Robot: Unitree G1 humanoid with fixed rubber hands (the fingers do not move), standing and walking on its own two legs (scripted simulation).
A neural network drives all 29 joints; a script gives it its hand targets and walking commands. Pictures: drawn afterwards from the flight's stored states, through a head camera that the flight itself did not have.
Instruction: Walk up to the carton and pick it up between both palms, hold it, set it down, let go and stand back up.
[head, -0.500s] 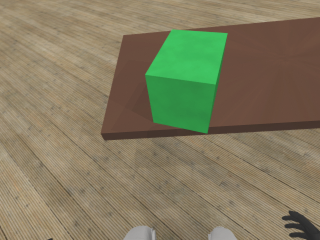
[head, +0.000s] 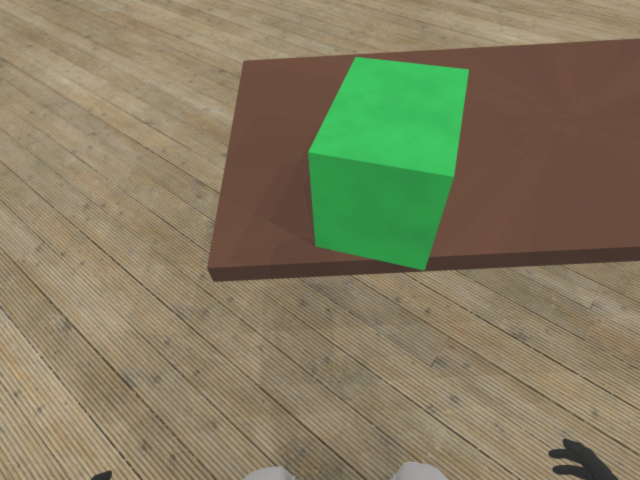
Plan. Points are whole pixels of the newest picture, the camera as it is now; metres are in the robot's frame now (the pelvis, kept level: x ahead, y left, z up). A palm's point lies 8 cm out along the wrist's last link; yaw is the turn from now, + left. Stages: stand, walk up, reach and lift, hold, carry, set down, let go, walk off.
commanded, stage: walk up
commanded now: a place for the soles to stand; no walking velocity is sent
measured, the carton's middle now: (389, 161) +0.59 -0.09 +0.03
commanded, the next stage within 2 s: none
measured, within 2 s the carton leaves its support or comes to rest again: neither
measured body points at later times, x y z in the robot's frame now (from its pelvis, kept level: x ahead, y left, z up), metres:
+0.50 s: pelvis +0.01 -0.01 +0.01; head +0.04 -0.03 +0.46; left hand +0.12 +0.31 -0.07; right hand +0.14 -0.33 -0.10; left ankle +0.02 +0.11 -0.71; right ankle +0.04 -0.16 -0.71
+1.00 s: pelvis +0.06 -0.08 +0.00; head +0.06 -0.10 +0.45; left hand +0.17 +0.24 -0.08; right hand +0.08 -0.42 -0.11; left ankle +0.02 +0.10 -0.70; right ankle +0.14 -0.20 -0.71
